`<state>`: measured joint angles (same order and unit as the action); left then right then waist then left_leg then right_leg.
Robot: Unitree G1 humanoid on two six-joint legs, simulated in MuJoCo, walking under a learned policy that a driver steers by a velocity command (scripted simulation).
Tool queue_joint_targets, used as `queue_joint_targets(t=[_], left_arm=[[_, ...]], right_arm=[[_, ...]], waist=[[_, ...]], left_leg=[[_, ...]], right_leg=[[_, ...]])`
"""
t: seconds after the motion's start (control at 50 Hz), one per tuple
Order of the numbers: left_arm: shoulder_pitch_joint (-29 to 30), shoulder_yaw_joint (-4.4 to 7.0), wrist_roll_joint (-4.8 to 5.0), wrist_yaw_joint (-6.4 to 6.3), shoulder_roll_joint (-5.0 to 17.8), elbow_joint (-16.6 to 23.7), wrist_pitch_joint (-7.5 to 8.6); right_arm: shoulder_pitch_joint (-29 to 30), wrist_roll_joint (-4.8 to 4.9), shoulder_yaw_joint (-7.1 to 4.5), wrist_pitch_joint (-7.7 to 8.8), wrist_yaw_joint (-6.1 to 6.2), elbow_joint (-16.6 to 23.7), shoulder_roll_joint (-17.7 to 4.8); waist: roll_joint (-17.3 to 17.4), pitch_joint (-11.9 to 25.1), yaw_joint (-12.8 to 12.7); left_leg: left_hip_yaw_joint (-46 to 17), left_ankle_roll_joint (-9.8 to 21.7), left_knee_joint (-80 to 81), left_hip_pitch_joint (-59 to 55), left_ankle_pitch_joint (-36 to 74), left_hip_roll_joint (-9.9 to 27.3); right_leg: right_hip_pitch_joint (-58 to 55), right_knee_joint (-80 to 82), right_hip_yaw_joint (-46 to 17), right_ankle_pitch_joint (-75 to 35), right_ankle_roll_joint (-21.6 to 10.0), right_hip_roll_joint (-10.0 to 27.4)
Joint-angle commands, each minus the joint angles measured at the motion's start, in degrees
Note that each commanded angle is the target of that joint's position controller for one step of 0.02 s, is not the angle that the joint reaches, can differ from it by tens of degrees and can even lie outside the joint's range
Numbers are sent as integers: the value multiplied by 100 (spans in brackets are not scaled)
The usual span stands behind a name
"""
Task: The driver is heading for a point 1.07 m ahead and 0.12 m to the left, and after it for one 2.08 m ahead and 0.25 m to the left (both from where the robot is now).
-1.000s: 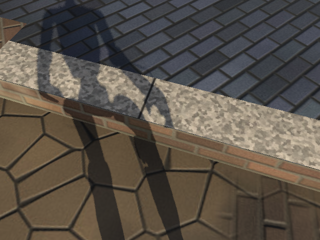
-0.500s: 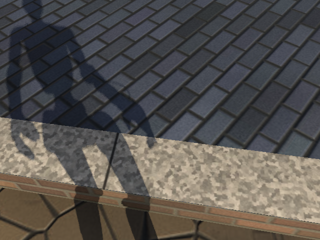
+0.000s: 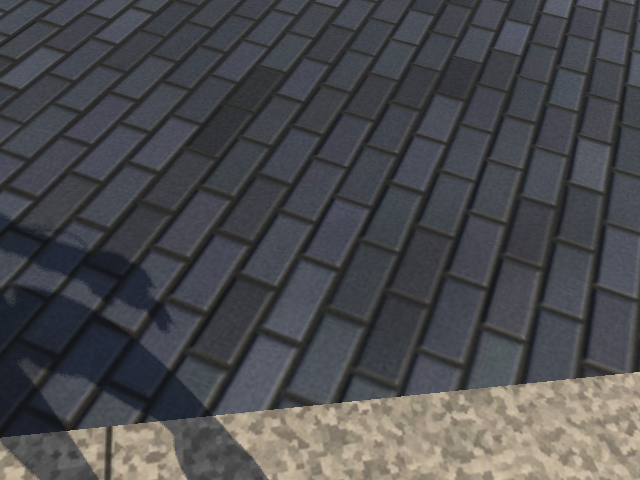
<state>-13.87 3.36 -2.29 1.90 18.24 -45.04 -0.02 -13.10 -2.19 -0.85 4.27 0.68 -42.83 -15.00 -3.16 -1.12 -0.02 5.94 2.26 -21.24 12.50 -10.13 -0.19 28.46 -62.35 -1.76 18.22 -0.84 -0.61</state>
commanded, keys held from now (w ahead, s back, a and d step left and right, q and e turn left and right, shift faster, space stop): w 0.84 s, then w+q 0.16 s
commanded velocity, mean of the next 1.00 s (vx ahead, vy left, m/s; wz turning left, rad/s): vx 0.50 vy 0.00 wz -0.11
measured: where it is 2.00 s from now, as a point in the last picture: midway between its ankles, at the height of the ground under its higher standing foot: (288, 225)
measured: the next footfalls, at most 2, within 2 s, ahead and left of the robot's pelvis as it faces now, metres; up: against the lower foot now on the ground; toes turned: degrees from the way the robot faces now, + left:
right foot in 0.26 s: +0.17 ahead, -0.11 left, +0.00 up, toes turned -7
left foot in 0.68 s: +0.46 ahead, +0.05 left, +0.16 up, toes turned -1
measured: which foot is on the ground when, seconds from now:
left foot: down 0.00-0.24, up 0.26-0.66, down 0.68-1.00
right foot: up 0.00-0.24, down 0.26-0.72, up 0.74-1.00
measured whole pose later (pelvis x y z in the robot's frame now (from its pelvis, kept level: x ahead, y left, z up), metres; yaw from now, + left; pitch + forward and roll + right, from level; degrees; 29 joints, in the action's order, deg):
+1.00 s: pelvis +0.47 +0.00 +0.16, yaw -4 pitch +3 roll -1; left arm -3.9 -2.0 -0.6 0.5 9.1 -38.8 4.4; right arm -26.4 0.1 1.4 5.2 -1.6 -57.6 -7.4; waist -1.0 4.5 1.5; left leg 4.5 6.1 -23.6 10.1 -16.7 -3.4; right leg 53.4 -69.4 -3.3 -4.0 -4.4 3.5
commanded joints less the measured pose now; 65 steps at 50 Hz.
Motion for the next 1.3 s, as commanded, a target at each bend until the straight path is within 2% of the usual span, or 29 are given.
queue_joint_targets(t=[0.02,0.18,0.24,0.26,0.28,0.3,0.32,0.38,0.46,0.52,0.56,0.62,0.66,0.7,0.72,0.74,0.76,0.8,0.84,0.88,0.94,0.98,1.06,1.16,1.22,1.24,1.26,1.28,1.3], left_arm=[[149,-9,-21,90,139,448,-3],[522,-195,-21,-48,-90,634,-20],[-906,-110,-54,-113,-16,156,180],[-1142,1,-142,-178,555,91,226],[-1469,201,-84,-230,1374,97,154],[-1394,298,85,-260,1292,74,80],[-1017,184,86,-239,869,81,74],[-1087,-134,73,-162,-72,-338,243],[-1473,-219,-4,-107,-96,-960,465],[-1299,-349,168,-193,-185,-1213,476],[-1402,-331,267,-463,28,-1256,440],[-1569,-301,431,-448,91,-1155,464],[-1673,-110,262,-418,613,-1035,426],[-1415,95,254,-262,821,-831,541],[-1263,46,351,-5,212,-431,640],[-1088,-65,150,162,-400,-827,754],[-958,-19,343,232,-494,-545,775],[300,-244,313,55,-670,307,601],[-602,-424,350,-41,-930,228,394],[-496,-479,436,-135,-807,329,333],[438,-441,58,-160,-486,711,413],[943,-424,129,-162,-520,774,469],[2196,-374,382,-41,-563,1030,525],[2790,-252,407,153,-343,1207,701],[1821,-23,360,61,118,960,789],[792,107,308,-5,397,745,802],[-444,223,202,-141,861,608,761],[-425,201,109,-155,840,608,700],[-235,95,159,-202,206,709,650]], right_arm=[[-350,23,-217,128,-20,153,-713],[-464,52,-226,58,-94,2,-831],[-244,297,-217,-64,-103,9,-829],[-183,258,-73,-53,-119,232,-306],[-1019,176,14,-131,-96,261,85],[-654,32,-69,-226,-65,223,-316],[-75,-31,-87,-213,-77,365,-298],[514,35,30,-313,-36,722,221],[1375,92,334,-423,103,1465,924],[2174,111,513,-446,66,2029,938],[2108,30,540,-528,-47,2168,794],[1399,119,499,-550,-72,1705,777],[420,177,279,-537,-82,1306,491],[-863,-7,-23,-376,-95,1001,-200],[-1350,-17,-248,-396,-33,570,-900],[-1298,140,-278,-329,38,372,-1067],[-809,242,-127,-161,-42,303,-597],[-199,182,170,32,-303,-351,523],[101,78,268,118,-456,-749,1087],[173,95,235,104,-486,-842,854],[-314,220,178,244,-301,-966,320],[-1029,291,51,257,-129,-1106,-21],[-1950,311,-31,126,105,-1143,-82],[-1965,351,-180,-70,141,-1023,-268],[-1615,310,-306,-130,71,-875,-486],[-1272,242,-310,-101,15,-698,-478],[-1003,118,-255,-22,2,-363,-283],[-1839,275,-52,49,-25,-272,435],[-1737,404,-212,70,-9,-376,-266]], waist=[[859,235,74],[1167,304,40],[697,1017,-774],[-295,991,-709],[-978,1401,-325],[-228,1198,-633],[-131,163,-515],[-389,-435,-200],[-221,-462,71],[121,-796,281],[120,-444,263],[67,489,281],[-570,1487,715],[-588,2312,1314],[1388,2299,1209],[2038,2388,1174],[1056,1469,725],[-263,-318,-55],[131,-279,-669],[250,-400,-758],[559,-33,-475],[583,244,-49],[684,69,522],[1005,-118,466],[1228,398,-37],[1234,1043,-543],[581,2076,-965],[-1243,2867,-457],[-856,2477,-561]], left_leg=[[-926,736,925,-720,1907,1581],[-131,663,149,-328,3814,1474],[146,430,-2255,-70,3935,1060],[279,66,-3819,1447,296,643],[-103,-83,-5591,2452,-1849,32],[-468,-115,-6558,3243,-1684,192],[-438,-102,-7300,4035,-1452,351],[-342,114,-9835,5400,-1652,335],[-638,397,-11475,6958,-1937,86],[-124,312,-9365,6501,-1600,272],[197,218,-8000,5345,-1344,413],[699,506,-5930,2677,-1565,144],[705,586,-5310,1688,-2239,-465],[-1126,1079,-3715,175,-3004,-7],[-4641,1721,-1145,-700,-4265,1362],[-7513,2145,973,-1192,-3151,2018],[-6972,1773,810,-426,-2919,2366],[-4151,1035,183,1607,-2442,1762],[-2210,462,-97,2112,-811,1218],[-1086,507,288,2183,-260,712],[-575,709,883,1866,1300,216],[-861,664,1069,819,1848,357],[-1585,527,1186,-1458,1936,843],[-2006,751,558,-2292,2297,1203],[-1896,656,-508,-1697,4076,990],[-1802,530,-1486,-871,4066,799],[-1678,412,-3046,458,2230,346],[-1343,74,-4796,2602,-2117,-373],[-1638,42,-5612,3033,-2051,17]], right_leg=[[722,71,-47,-283,114,255],[-887,1939,722,-221,-261,-200],[-2858,3953,622,-1413,-503,-322],[-3755,4411,-1238,-1955,-610,1093],[-4242,4325,-2925,-3910,-1354,2389],[-3873,4594,-2945,-1537,-1907,2422],[-3204,4891,-2639,141,-1832,2064],[-2214,5079,-1855,675,-1470,1534],[-1854,5150,-1386,797,-1145,1595],[-849,5916,-737,1040,-867,1138],[-906,6710,-646,-224,-1211,1144],[-1832,6199,447,-5656,-1211,1007],[-3030,4362,366,-9788,-1148,1440],[-2768,1438,378,-9287,-947,1441],[-529,-826,177,-4523,-631,142],[1030,-3829,-1289,-692,-607,-891],[1942,-5098,-1881,-450,-708,-790],[2522,-5436,-1057,-506,-1073,-216],[2226,-5013,-1195,-1062,-1049,-5],[2308,-3459,-944,-1268,-860,50],[1466,-1095,315,-2247,-408,298],[1362,-1,393,-2645,-181,367],[2017,2219,208,-2384,130,177],[1527,3556,81,-1814,55,19],[-697,4022,220,-1643,-281,-241],[-2334,3703,-71,-1850,-604,131],[-4280,3328,-1208,-1743,-972,1303],[-5945,3829,-3774,-1106,-1925,2712],[-5405,4222,-4010,-340,-1788,2525]])
Velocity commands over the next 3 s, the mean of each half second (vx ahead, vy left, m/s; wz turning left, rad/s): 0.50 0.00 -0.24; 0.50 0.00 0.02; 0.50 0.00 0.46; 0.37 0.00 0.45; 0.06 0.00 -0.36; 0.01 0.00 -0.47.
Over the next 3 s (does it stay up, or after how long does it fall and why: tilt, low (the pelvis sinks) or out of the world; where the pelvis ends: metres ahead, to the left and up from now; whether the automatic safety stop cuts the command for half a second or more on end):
stays up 1.06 0.13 0.16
